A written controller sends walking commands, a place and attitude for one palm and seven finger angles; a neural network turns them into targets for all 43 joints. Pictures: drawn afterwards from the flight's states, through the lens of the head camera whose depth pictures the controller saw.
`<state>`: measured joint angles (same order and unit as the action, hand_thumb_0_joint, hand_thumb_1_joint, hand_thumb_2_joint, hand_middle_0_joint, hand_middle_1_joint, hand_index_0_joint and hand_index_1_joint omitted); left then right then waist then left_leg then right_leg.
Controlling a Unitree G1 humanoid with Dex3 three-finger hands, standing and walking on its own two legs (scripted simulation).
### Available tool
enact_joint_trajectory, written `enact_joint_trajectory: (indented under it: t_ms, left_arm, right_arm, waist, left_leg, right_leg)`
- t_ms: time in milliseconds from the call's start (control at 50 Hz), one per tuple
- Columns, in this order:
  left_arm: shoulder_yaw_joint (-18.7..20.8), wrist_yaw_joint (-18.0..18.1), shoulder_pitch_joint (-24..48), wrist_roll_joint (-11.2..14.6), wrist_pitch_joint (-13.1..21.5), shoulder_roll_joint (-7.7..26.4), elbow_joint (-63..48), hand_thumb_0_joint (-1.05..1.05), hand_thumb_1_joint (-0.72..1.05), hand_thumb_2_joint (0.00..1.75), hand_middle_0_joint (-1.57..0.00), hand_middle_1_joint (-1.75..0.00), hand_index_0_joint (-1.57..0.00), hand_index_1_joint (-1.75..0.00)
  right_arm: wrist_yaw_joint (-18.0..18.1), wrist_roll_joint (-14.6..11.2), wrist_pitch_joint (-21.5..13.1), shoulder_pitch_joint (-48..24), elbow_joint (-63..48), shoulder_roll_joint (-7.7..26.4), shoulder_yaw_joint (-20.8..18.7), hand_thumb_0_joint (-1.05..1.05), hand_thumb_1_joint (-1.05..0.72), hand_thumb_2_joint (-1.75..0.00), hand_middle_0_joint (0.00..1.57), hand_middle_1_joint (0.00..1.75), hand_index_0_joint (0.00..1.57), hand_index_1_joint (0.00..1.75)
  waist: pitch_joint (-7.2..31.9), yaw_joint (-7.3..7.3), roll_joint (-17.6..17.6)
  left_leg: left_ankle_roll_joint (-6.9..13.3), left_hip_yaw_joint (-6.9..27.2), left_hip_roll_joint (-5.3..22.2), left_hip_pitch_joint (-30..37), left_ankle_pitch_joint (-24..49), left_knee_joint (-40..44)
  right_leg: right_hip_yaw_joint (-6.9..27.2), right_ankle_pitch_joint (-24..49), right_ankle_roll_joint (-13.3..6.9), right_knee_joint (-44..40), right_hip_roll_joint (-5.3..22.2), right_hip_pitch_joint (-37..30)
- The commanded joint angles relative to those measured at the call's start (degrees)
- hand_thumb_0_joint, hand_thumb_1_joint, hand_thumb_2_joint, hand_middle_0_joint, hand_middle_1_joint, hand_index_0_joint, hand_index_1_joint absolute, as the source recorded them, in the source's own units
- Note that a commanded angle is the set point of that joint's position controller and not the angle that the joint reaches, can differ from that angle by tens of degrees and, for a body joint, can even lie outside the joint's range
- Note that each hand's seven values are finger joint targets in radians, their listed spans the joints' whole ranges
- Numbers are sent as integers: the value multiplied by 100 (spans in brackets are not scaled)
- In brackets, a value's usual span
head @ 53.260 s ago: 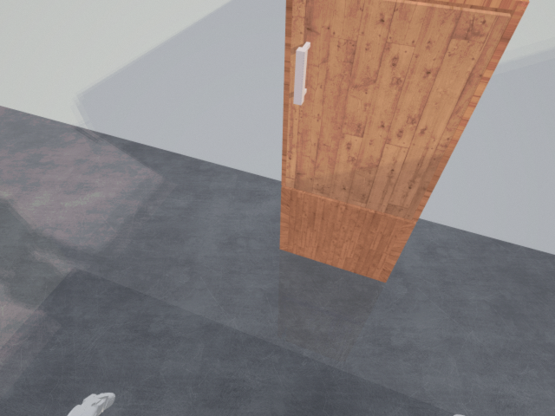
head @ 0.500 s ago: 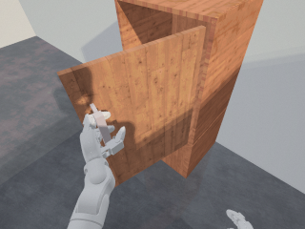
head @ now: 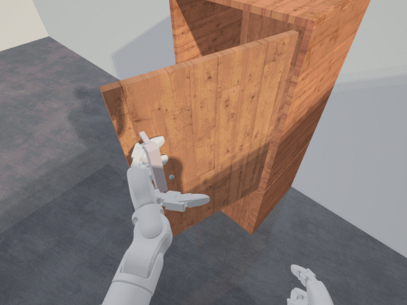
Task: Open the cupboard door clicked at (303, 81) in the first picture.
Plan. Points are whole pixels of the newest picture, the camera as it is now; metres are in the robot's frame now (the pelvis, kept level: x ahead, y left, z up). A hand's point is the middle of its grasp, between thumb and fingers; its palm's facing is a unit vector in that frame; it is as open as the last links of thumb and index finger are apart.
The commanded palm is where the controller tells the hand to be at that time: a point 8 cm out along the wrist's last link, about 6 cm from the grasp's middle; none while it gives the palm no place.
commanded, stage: open thumb and fingers to let go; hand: left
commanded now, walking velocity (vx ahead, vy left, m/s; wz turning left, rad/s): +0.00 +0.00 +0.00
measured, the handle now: (152, 163) +0.36 +0.14 +0.09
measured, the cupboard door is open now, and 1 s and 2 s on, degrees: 74 76 76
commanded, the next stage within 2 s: slide the hand sideways off the handle in 0.02 s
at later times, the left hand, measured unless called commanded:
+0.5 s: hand (166, 194) +0.29 +0.10 +0.10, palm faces -0.06 -1.00 +0.00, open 15.8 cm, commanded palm +0.27 +0.15 +0.09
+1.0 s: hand (144, 211) +0.26 +0.13 +0.09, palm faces +0.02 -1.00 -0.04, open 15.9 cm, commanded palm +0.23 +0.20 +0.09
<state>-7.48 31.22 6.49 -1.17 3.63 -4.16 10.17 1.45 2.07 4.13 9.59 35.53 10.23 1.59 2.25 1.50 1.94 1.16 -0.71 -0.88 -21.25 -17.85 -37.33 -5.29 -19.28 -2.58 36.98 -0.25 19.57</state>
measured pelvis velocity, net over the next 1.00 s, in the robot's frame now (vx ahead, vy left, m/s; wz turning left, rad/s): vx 0.01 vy -0.02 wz -0.03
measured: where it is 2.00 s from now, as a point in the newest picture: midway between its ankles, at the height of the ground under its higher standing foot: outside the picture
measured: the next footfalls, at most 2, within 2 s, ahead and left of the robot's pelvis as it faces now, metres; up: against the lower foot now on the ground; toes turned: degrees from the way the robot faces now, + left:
none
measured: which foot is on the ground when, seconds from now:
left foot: down 0.00-1.00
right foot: down 0.00-1.00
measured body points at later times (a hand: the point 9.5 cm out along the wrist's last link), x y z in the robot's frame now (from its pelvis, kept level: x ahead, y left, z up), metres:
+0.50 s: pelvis -0.01 +0.02 +0.00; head -0.01 +0.01 +0.45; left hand +0.29 +0.15 +0.10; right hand +0.16 -0.19 -0.09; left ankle +0.02 +0.11 -0.72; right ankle +0.00 -0.09 -0.72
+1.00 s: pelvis +0.01 -0.02 +0.00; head +0.01 -0.03 +0.45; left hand +0.25 +0.19 +0.09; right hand +0.19 -0.24 -0.08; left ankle +0.02 +0.11 -0.72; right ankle +0.00 -0.09 -0.72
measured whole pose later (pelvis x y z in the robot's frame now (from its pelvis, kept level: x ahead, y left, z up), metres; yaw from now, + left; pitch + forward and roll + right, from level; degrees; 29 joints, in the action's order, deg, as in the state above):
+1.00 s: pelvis +0.01 -0.02 +0.00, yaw -2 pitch +1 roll +0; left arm 2.6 -4.0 -15.0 11.1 6.3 10.5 -5.5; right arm 2.5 -1.5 -1.1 12.0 31.1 12.8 2.7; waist 1.6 1.3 1.8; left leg -0.1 -1.4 0.9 -18.6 -18.7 -36.2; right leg -4.4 -19.6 -3.7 35.6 -2.2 17.4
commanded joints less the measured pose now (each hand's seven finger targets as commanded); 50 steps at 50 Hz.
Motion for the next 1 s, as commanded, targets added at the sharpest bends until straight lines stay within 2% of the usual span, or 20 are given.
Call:
enact_joint_trajectory:
  t_ms: [0, 100, 120, 140, 160, 180, 220, 260, 300, 340, 400, 420, 460, 520, 560, 620, 720, 840, 920, 980]
  left_arm:
    - [-168, 191, 1791, -143, 172, -349, -1418, 0, -50, 30, -15, -30, -15, -30]
    - [-335, 286, 1944, -233, -5, -502, -1431, 0, -50, 30, -15, -30, -15, -30]
    - [-1410, -866, 1816, -733, 237, -120, -1220, 0, -50, 30, -15, -30, -15, -30]
    - [-928, -1463, 2153, -513, 496, 303, -1662, 0, -50, 30, -15, -30, -15, -30]
    - [-910, -1814, 2221, -447, 648, 444, -1708, 0, -50, 30, -15, -30, -15, -30]
    - [-973, -2097, 2223, -383, 745, 434, -1747, 0, -50, 30, -15, -30, -15, -30]
    - [-1340, -2739, 2241, -96, 803, 160, -1598, 0, -50, 30, -15, -30, -15, -30]
    - [-1073, -3197, 2157, 488, 732, 213, -1473, 0, -50, 30, -15, -30, -15, -30]
    - [-654, -3262, 1946, 876, 611, 323, -1513, 0, -50, 30, -15, -30, -15, -30]
    - [-423, -3141, 1576, 1026, 517, 337, -1459, 0, -50, 30, -15, -30, -15, -30]
    - [-304, -2894, 1206, 924, 474, 372, -1624, 0, -50, 30, -15, -30, -15, -30]
    - [-56, -2796, 1105, 846, 476, 665, -1552, 0, -50, 30, -15, -30, -15, -30]
    - [113, -2690, 935, 764, 488, 816, -1782, 0, -50, 30, -15, -30, -15, -30]
    - [389, -2645, 709, 680, 435, 1137, -1739, 0, -50, 30, -15, -30, -15, -30]
    - [551, -2665, 745, 712, 400, 1271, -1846, 0, -50, 30, -15, -30, -15, -30]
    - [769, -2735, 228, 738, 374, 1390, -2007, 0, -50, 30, -15, -30, -15, -30]
    - [1238, -2881, -630, 929, 320, 1683, -2244, 0, -50, 30, -15, -30, -15, -30]
    - [1526, -3107, -916, 1099, 470, 1953, -2679, 0, -50, 30, -15, -30, -15, -30]
    - [1716, -3389, -1267, 1285, 726, 2104, -2914, 0, -50, 30, -15, -30, -15, -30]
    - [2010, -3638, -1706, 1449, 887, 2303, -2912, 0, -50, 30, -15, -30, -15, -30]
  right_arm:
    - [39, 26, -222, -673, -882, 549, -234, 0, -90, -90, 20, 30, 20, 30]
    - [29, 20, -157, -727, -858, 537, -213, 0, -90, -90, 20, 30, 20, 30]
    - [-7, 45, -113, -270, -648, 711, -199, 0, -90, -90, 20, 30, 20, 30]
    - [47, -44, -131, -191, -852, 695, -266, 0, -90, -90, 20, 30, 20, 30]
    - [109, -61, -149, -171, -881, 689, -247, 0, -90, -90, 20, 30, 20, 30]
    - [140, -96, -195, -229, -928, 666, -219, 0, -90, -90, 20, 30, 20, 30]
    - [158, -200, -331, -201, -982, 675, -157, 0, -90, -90, 20, 30, 20, 30]
    - [207, -314, -482, -315, -1069, 708, -101, 0, -90, -90, 20, 30, 20, 30]
    - [243, -366, -625, -458, -1138, 729, -69, 0, -90, -90, 20, 30, 20, 30]
    - [204, -396, -740, -490, -1151, 724, -48, 0, -90, -90, 20, 30, 20, 30]
    - [92, -381, -843, -467, -1194, 727, -62, 0, -90, -90, 20, 30, 20, 30]
    - [68, -370, -842, -441, -1157, 763, -71, 0, -90, -90, 20, 30, 20, 30]
    - [30, -344, -852, -456, -1226, 734, -71, 0, -90, -90, 20, 30, 20, 30]
    - [24, -331, -792, -466, -1220, 752, -48, 0, -90, -90, 20, 30, 20, 30]
    - [50, -325, -757, -541, -1267, 729, -19, 0, -90, -90, 20, 30, 20, 30]
    - [46, -310, -718, -514, -1324, 710, -33, 0, -90, -90, 20, 30, 20, 30]
    - [48, -319, -647, -509, -1389, 693, -49, 0, -90, -90, 20, 30, 20, 30]
    - [127, -329, -694, -520, -1431, 705, -77, 0, -90, -90, 20, 30, 20, 30]
    - [170, -342, -848, -419, -1374, 741, -128, 0, -90, -90, 20, 30, 20, 30]
    - [206, -352, -967, -331, -1324, 766, -152, 0, -90, -90, 20, 30, 20, 30]
  waist:
    - [1234, -125, -455]
    - [1171, -164, -403]
    - [893, -637, -743]
    - [1334, -446, -433]
    - [1571, -380, -285]
    - [1578, -366, -58]
    - [1325, -513, 64]
    - [1105, -448, -6]
    - [1124, -319, -257]
    - [1011, -207, -423]
    - [903, -118, -449]
    - [852, -51, -408]
    - [905, -9, -398]
    - [706, 28, -491]
    - [659, 27, -319]
    - [842, 146, -170]
    - [872, 195, -259]
    - [617, 56, -340]
    - [876, 38, -151]
    - [1012, 71, -264]
  left_leg:
    - [-42, 234, 133, 691, 1018, 419]
    - [-88, 324, 163, 648, 982, 417]
    - [-25, 343, 196, 850, 1206, 391]
    - [-21, 344, 196, 979, 1275, 391]
    - [-11, 340, 168, 1133, 1428, 382]
    - [-18, 358, 163, 1189, 1413, 366]
    - [-52, 499, 203, 1314, 1323, 407]
    - [-49, 569, 184, 1174, 923, 501]
    - [-51, 577, 147, 1025, 513, 604]
    - [-86, 607, 160, 914, 423, 707]
    - [-111, 590, 177, 779, 303, 768]
    - [-132, 582, 177, 704, 222, 803]
    - [-103, 486, 168, 705, 287, 787]
    - [-80, 410, 163, 561, 168, 817]
    - [-47, 313, 126, 525, 114, 805]
    - [-56, 241, 115, 594, 412, 780]
    - [-25, 63, 87, 528, 740, 720]
    - [28, 1, 56, 398, 740, 606]
    - [44, -8, 11, 439, 925, 410]
    - [23, 20, -1, 307, 1013, 315]
  right_leg:
    - [193, 948, 31, -557, 37, -142]
    - [130, 833, -2, -450, 14, -4]
    - [283, 1198, 39, -385, 42, 253]
    - [273, 1280, 1, -340, 52, 136]
    - [310, 1451, -27, -292, 52, -5]
    - [308, 1406, -35, -288, 57, 46]
    - [240, 1152, -32, -292, 38, 296]
    - [166, 886, -26, -389, -21, 292]
    - [109, 659, -4, -482, -52, 146]
    - [47, 570, 9, -491, -60, 91]
    - [31, 466, 35, -442, -58, 134]
    - [64, 405, 15, -442, -51, 77]
    - [108, 423, 17, -481, -47, 11]
    - [163, 321, 12, -568, -52, -69]
    - [236, 273, 20, -653, -37, -101]
    - [241, 521, -7, -655, -55, -331]
    - [331, 1045, 34, -747, -58, -636]
    - [486, 1236, 121, -834, -27, -604]
    - [618, 1653, 175, -777, 13, -712]
    - [712, 2121, 264, -672, 80, -855]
